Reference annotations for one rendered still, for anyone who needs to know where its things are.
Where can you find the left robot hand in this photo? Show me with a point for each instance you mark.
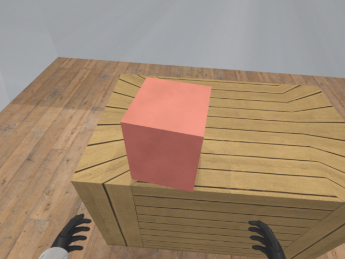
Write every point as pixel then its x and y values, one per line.
pixel 65 237

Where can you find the right robot hand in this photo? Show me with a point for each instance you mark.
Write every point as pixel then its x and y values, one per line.
pixel 272 249

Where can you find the carton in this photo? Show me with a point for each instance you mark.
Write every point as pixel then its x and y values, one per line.
pixel 163 131

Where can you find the pedestal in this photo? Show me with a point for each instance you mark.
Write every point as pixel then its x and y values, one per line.
pixel 271 152

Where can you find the left robot forearm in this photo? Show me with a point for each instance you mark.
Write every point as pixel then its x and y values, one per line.
pixel 54 253

